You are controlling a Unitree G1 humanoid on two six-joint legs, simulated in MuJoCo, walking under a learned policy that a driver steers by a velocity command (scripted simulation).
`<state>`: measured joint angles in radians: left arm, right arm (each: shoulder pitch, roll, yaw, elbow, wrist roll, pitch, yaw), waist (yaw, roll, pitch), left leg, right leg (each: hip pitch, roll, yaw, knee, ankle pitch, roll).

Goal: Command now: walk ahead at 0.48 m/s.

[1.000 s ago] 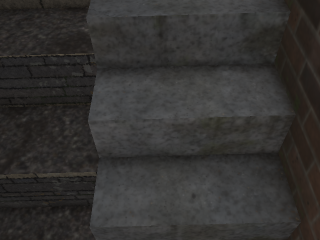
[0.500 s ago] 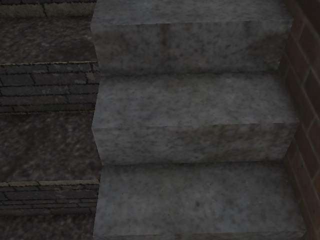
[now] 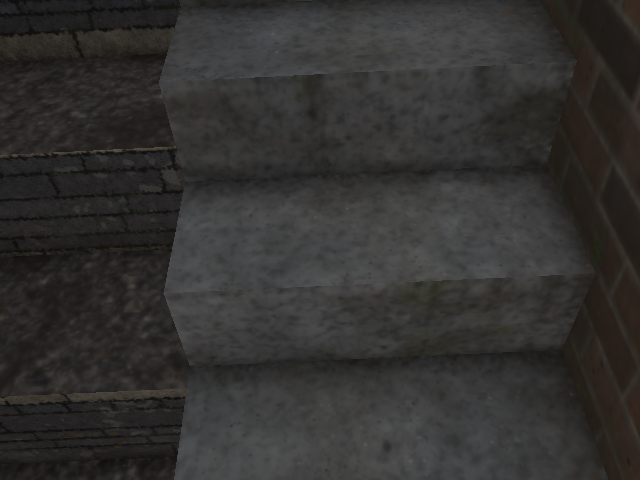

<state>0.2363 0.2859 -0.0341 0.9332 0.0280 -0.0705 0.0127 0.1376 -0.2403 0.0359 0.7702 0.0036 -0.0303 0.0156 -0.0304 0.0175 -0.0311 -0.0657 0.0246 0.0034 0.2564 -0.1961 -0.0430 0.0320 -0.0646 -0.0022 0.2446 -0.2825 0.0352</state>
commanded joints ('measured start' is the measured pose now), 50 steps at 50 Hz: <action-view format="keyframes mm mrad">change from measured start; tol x2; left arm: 1 24 143 26 -33 2 -10 2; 14 -21 136 23 -40 5 -14 -14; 50 -22 136 21 -26 8 -15 -15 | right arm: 1 -40 -86 -15 -71 -1 -14 -2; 12 -65 -79 -10 -79 5 -10 -5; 50 -49 -84 -8 -52 2 -10 -8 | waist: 1 2 -17 -46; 14 7 -23 4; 50 5 -13 -7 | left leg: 1 63 81 -30 28 547 59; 6 54 86 -28 8 464 53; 10 34 78 -20 10 346 53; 12 26 78 -21 9 326 52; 34 47 91 -24 -6 392 51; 50 54 96 -21 -22 386 48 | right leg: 1 -9 -76 37 9 563 -68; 12 -47 -68 54 -16 382 -89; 50 -46 -66 67 -24 391 -77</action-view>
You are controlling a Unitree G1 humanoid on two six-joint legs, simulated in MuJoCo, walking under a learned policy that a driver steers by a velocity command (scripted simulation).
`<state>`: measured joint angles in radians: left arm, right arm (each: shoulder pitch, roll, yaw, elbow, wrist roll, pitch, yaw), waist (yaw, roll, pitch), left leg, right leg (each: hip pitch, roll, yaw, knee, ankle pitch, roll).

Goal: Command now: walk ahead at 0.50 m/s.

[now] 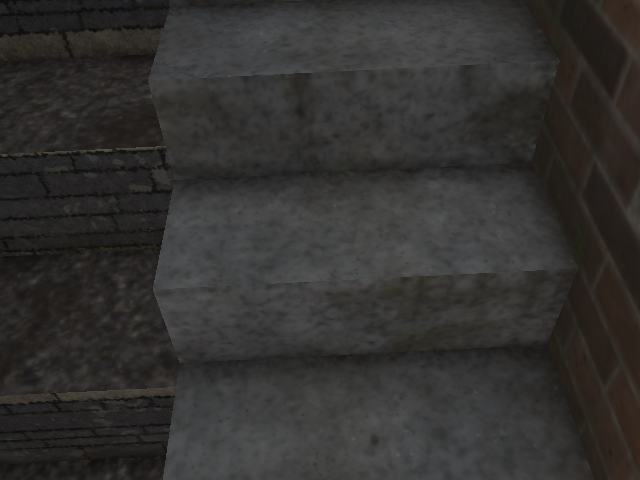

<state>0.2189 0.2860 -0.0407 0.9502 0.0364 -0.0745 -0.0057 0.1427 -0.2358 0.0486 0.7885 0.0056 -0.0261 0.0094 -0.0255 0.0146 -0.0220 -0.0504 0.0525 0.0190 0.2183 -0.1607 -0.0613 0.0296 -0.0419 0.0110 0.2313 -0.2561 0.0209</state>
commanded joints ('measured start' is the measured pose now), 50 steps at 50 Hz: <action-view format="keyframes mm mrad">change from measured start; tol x2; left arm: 1 -5 136 28 -42 0 -11 3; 50 -15 135 28 -28 2 -14 -2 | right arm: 1 -55 -89 -21 -70 0 -15 -2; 50 -52 -88 -18 -39 1 -14 -4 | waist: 1 0 -10 -16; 50 -1 -9 -11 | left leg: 1 39 68 -37 15 350 66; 50 49 80 -31 -20 330 59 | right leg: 1 -43 -88 54 -12 364 -62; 50 -47 -89 76 -29 345 -56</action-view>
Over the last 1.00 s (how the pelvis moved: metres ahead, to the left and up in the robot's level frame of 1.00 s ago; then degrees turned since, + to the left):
-0.01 -0.01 0.00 -1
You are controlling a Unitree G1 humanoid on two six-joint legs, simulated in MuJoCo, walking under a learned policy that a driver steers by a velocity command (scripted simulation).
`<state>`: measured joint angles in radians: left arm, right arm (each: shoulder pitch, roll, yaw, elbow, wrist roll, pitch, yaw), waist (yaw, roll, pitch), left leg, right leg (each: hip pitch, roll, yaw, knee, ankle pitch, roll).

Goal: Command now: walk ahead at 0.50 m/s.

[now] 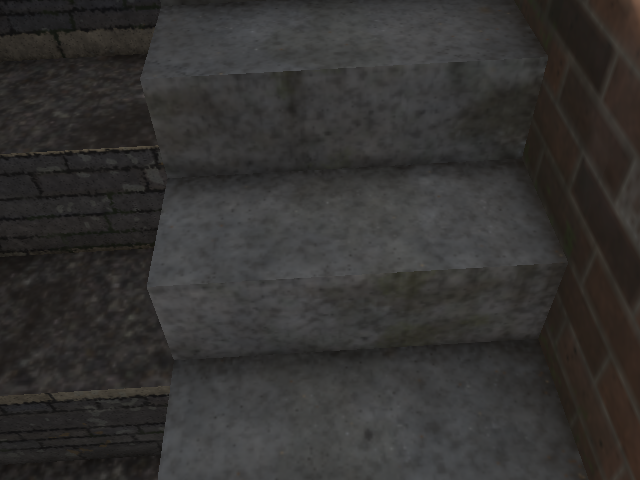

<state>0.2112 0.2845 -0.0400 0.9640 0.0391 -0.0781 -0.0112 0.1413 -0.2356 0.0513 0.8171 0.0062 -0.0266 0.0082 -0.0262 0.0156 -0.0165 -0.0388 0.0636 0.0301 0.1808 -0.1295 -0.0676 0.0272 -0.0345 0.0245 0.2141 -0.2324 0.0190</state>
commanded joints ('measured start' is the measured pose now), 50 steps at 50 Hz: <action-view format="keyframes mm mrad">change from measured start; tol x2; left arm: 1 -7 137 28 -42 -1 -11 3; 33 -17 136 28 -36 0 -14 0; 38 27 162 38 -14 1 -7 -3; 50 58 166 69 8 4 6 -5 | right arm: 1 -51 -89 -21 -67 1 -13 -3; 33 -51 -88 -19 -58 1 -14 -3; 39 -1 -106 -26 -22 -2 -4 -2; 50 31 -102 -33 5 8 10 -5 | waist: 1 0 -10 -16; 39 -3 -9 -23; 50 -8 -12 2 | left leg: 1 37 69 -42 17 298 65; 33 43 74 -39 4 291 63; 36 54 84 -40 -3 402 61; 38 63 84 -36 -2 423 60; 47 42 85 -31 -15 365 62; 50 25 85 -31 -16 297 57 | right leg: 1 -45 -96 63 -12 320 -54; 33 -49 -97 72 -18 313 -50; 36 -34 -105 76 -23 409 -37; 38 -25 -106 75 -21 434 -33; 47 -40 -105 74 -26 379 -23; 50 -47 -103 75 -38 318 -17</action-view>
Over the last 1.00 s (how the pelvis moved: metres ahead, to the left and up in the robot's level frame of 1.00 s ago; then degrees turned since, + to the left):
-0.01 0.00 0.00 -1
